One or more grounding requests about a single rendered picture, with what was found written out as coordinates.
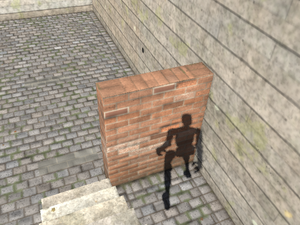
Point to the stairs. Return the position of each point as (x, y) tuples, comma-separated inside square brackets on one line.
[(97, 203)]

